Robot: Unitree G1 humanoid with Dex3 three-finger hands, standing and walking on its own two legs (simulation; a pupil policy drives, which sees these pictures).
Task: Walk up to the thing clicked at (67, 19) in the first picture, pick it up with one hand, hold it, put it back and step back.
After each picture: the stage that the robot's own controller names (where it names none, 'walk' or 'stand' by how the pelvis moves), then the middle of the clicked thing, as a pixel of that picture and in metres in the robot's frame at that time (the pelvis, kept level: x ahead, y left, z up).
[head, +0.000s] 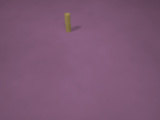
stand; (67, 23) +1.65 +0.14 -0.66
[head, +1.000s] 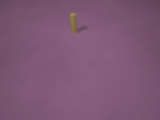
walk; (73, 23) +1.53 +0.17 -0.65
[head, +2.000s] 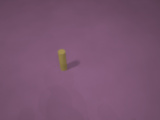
walk; (62, 60) +1.00 +0.22 -0.64
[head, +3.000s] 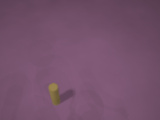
walk; (54, 94) +0.62 +0.19 -0.64
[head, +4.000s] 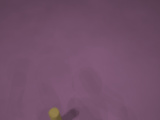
stand; (56, 119) +0.43 +0.20 -0.63
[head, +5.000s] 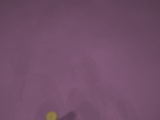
stand; out of the picture +0.39 +0.20 -0.64
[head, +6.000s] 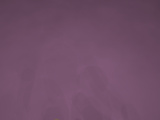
stand; out of the picture +0.39 +0.19 -0.66
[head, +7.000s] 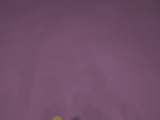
stand; out of the picture +0.40 +0.18 -0.66
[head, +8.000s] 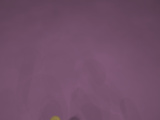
stand; out of the picture +0.39 +0.19 -0.66
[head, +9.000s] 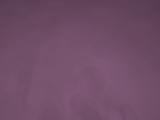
stand; out of the picture +0.37 +0.19 -0.66
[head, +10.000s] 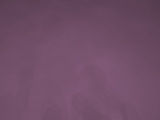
stand; out of the picture +0.37 +0.20 -0.66
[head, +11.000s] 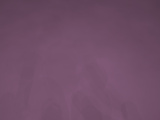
stand; out of the picture +0.37 +0.19 -0.66
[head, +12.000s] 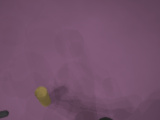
go down; (43, 97) +0.42 +0.19 -0.53
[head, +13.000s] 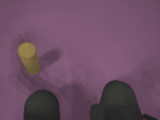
go down; (30, 60) +0.48 +0.19 -0.29
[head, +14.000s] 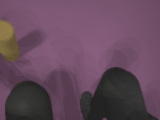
close in; (7, 44) +0.48 +0.20 -0.22
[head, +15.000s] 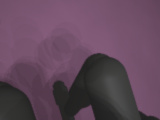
close; out of the picture +0.48 +0.24 -0.17
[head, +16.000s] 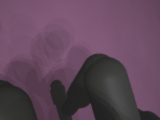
lift; out of the picture +0.45 +0.24 -0.17
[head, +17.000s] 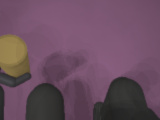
lift; (16, 64) +0.37 +0.21 -0.04
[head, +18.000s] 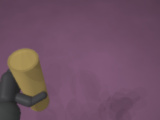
hold; (33, 85) +0.31 +0.16 +0.08
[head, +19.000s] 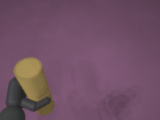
hold; (38, 91) +0.31 +0.16 +0.03
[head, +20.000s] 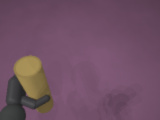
crouch; (37, 89) +0.32 +0.16 +0.03
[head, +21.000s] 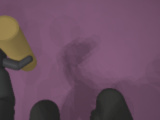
crouch; (18, 49) +0.45 +0.17 -0.04
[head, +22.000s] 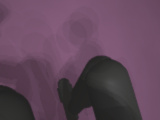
lower; out of the picture +0.48 +0.22 -0.17
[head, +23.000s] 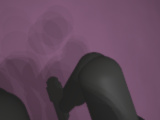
lower; out of the picture +0.49 +0.25 -0.18
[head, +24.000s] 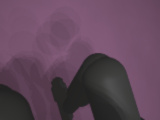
lower; out of the picture +0.47 +0.24 -0.18
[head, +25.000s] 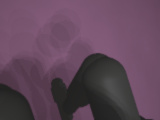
lower; out of the picture +0.47 +0.24 -0.18
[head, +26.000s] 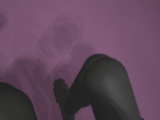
loosen; out of the picture +0.46 +0.22 -0.18
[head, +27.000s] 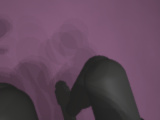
withdraw; out of the picture +0.46 +0.21 -0.18
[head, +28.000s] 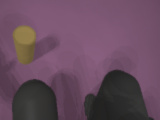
walk; (25, 48) +0.47 +0.18 -0.22
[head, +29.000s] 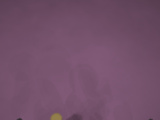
stand; out of the picture +0.38 +0.15 -0.58
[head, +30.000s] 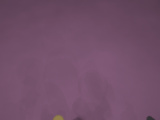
stand; out of the picture +0.39 +0.16 -0.60
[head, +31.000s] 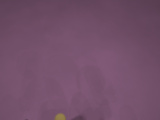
stand; out of the picture +0.39 +0.15 -0.61
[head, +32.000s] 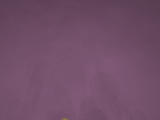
walk; out of the picture +0.40 +0.15 -0.65
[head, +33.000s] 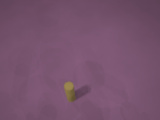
walk; (70, 92) +0.54 +0.12 -0.64
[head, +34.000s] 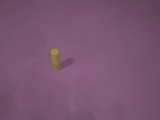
walk; (55, 60) +0.83 +0.18 -0.63
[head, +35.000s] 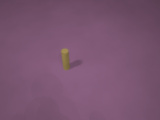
stand; (65, 59) +1.02 +0.17 -0.64
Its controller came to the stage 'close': yes
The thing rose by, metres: 0.70
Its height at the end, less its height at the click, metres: +0.00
